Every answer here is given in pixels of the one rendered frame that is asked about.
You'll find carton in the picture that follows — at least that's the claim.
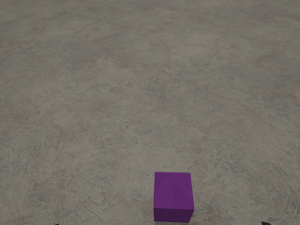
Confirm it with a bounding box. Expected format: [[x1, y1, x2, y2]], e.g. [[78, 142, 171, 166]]
[[153, 172, 195, 223]]

